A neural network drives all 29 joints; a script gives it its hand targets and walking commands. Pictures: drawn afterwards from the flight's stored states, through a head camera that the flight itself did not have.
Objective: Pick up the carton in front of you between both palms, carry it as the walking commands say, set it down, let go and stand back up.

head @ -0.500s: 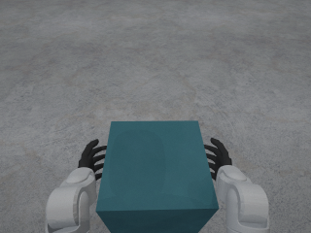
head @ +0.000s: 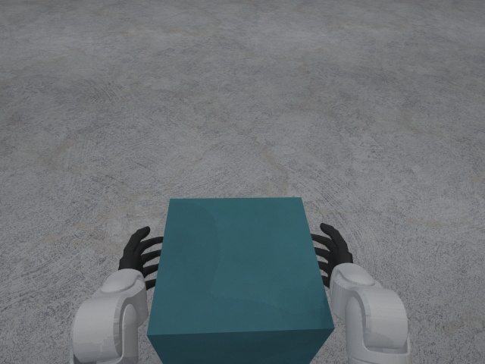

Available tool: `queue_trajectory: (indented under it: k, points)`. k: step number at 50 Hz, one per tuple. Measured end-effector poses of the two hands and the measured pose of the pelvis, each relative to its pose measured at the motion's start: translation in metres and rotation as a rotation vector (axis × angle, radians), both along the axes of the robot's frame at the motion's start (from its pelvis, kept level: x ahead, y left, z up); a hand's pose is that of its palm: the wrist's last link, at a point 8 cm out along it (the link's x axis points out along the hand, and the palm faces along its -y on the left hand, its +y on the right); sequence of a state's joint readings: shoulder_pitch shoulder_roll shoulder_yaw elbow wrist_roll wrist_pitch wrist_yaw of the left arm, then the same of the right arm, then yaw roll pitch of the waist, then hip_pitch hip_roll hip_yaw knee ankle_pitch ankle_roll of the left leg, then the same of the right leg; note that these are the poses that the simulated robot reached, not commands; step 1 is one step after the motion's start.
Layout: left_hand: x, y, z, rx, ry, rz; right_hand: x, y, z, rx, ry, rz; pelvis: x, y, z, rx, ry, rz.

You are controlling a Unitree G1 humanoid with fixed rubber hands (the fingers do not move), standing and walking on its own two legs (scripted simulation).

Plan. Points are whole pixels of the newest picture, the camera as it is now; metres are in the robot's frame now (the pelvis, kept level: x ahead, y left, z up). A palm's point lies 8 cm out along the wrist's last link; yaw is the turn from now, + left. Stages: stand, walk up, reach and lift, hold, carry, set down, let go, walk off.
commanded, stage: carry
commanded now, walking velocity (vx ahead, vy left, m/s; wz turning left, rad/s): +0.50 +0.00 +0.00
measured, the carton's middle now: (236, 293) +0.25 +0.00 -0.01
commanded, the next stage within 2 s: none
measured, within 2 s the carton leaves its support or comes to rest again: neither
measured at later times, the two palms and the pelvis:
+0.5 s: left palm (172, 121) +0.58 +0.13 +0.09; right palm (307, 119) +0.61 -0.17 +0.08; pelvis +0.35 -0.04 +0.00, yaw +5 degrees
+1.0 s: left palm (172, 56) +0.93 +0.17 +0.07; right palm (272, 57) +0.94 -0.13 +0.07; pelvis +0.69 +0.01 -0.01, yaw +0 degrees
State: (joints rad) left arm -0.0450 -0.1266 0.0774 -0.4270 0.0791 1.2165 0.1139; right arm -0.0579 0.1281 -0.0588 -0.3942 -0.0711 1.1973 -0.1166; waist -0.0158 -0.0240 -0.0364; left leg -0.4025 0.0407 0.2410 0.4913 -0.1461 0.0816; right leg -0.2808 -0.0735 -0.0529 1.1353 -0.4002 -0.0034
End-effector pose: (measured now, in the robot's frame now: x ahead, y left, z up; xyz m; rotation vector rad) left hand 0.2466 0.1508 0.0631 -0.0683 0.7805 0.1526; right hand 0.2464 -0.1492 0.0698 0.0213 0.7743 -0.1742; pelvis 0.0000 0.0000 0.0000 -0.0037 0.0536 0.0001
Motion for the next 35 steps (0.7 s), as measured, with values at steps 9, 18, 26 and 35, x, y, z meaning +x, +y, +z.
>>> queue_trajectory:
  k: [9, 18, 26, 35]
  points:
    - [0.103, 0.009, 0.022, -0.004, -0.056, 0.0, 0.103, 0.009, 0.025, -0.004, -0.056, -0.002, 0.111, 0.007, 0.022, -0.036, 0.019, 0.019]
    - [0.23, -0.003, 0.041, 0.019, -0.179, 0.051, 0.244, -0.003, 0.036, 0.023, -0.178, 0.047, 0.249, -0.014, 0.002, -0.008, 0.003, 0.044]
    - [0.345, -0.023, 0.029, 0.052, -0.077, 0.09, 0.372, -0.022, 0.015, 0.059, -0.077, 0.085, 0.357, -0.042, 0.0, 0.006, -0.001, 0.086]
    - [0.455, -0.026, 0.058, 0.06, -0.117, 0.093, 0.482, -0.025, 0.04, 0.067, -0.117, 0.087, 0.465, -0.043, 0.022, 0.039, 0.018, 0.067]
